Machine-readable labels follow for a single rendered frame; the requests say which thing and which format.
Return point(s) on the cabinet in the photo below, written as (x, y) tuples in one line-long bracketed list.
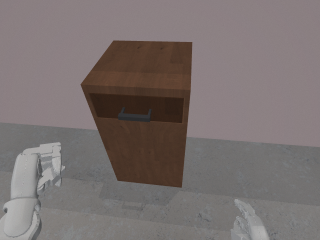
[(143, 152)]

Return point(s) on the left robot forearm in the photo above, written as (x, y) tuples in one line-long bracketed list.
[(21, 220)]

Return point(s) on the left robot hand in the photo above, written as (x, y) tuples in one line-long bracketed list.
[(29, 168)]

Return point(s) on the drawer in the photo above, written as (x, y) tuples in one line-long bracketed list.
[(163, 109)]

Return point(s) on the handle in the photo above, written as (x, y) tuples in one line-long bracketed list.
[(134, 117)]

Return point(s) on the right robot hand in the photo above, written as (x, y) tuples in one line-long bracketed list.
[(252, 228)]

